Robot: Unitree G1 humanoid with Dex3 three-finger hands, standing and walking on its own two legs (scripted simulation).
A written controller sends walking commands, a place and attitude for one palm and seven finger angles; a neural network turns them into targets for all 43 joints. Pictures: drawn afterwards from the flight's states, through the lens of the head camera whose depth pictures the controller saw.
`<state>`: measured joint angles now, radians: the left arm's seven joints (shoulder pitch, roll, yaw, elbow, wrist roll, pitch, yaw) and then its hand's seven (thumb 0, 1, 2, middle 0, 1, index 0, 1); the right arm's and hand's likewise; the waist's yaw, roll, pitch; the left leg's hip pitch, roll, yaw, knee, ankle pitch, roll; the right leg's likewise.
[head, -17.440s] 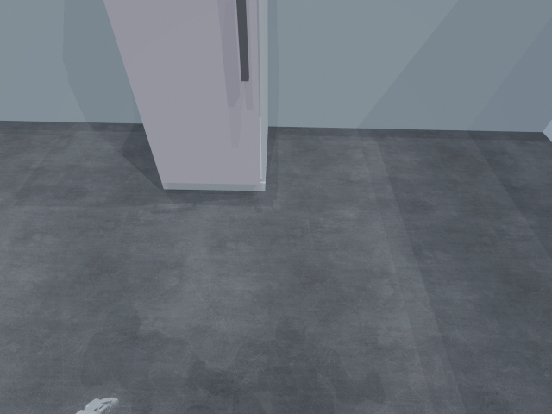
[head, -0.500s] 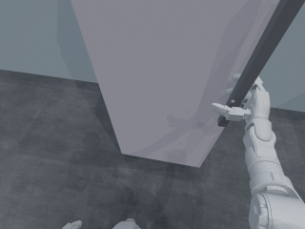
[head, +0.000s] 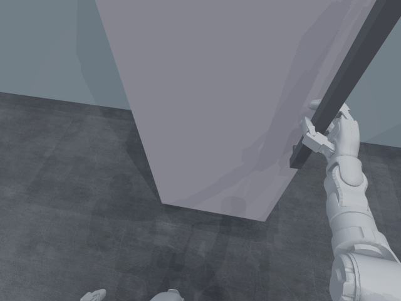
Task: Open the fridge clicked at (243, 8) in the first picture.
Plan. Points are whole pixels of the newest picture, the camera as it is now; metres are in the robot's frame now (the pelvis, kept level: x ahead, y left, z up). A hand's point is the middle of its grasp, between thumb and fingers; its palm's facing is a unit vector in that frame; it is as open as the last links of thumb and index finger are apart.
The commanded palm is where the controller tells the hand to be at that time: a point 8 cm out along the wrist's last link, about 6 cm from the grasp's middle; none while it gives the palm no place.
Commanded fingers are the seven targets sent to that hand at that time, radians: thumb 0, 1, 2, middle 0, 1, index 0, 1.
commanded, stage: grip the handle and tug to test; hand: right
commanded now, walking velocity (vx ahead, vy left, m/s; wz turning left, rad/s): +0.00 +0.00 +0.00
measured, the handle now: (332, 90) +0.50 -0.18 +0.16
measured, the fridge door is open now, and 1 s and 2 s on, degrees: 0 2 38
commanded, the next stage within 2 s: pull the door a little, standing still in 0.58 s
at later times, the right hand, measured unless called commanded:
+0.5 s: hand (309, 134) +0.44 -0.16 +0.09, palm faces +0.07 +1.00 +0.01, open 6.1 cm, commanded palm +0.39 -0.21 +0.09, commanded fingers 0.00 -0.90 -0.90 0.45 1.40 0.45 1.40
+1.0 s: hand (309, 139) +0.43 -0.16 +0.09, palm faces +0.06 +1.00 +0.02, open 6.2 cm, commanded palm +0.37 -0.20 +0.09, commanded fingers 0.00 -0.90 -0.90 0.45 1.40 0.45 1.40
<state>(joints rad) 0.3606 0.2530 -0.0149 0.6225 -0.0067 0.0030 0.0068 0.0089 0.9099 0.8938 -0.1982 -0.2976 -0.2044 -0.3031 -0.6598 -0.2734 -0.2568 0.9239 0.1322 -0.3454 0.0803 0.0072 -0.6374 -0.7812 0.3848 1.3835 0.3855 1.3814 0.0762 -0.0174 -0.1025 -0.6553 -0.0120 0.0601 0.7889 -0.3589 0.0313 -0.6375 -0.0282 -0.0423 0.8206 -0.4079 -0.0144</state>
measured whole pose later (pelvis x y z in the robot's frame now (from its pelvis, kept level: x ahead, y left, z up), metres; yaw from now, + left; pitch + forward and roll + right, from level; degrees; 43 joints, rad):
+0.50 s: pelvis +0.01 +0.00 +0.00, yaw +1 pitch +13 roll +1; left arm 0.36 0.25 -0.01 0.59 -0.01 0.01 0.00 0.01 0.91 0.89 -0.20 -0.30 -0.20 -0.30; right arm -0.53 -0.27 -0.26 0.77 0.16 -0.29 0.09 0.01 -0.67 -0.76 0.34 1.39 0.35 1.40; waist 0.08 -0.02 -0.12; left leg -0.62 -0.02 0.04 0.76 -0.36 0.03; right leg -0.59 -0.04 -0.06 0.78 -0.42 -0.01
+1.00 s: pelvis +0.04 -0.01 +0.01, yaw +2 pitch +13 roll +1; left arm 0.34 0.23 0.00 0.56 -0.01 0.01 -0.02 0.01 0.91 0.89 -0.20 -0.30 -0.20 -0.30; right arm -0.33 -0.19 -0.20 0.50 0.17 -0.22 0.05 0.02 -0.68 -0.74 0.30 1.40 0.33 1.39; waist 0.05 -0.03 -0.13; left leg -0.55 -0.02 0.02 0.71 -0.37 0.02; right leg -0.52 -0.03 -0.07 0.73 -0.43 -0.02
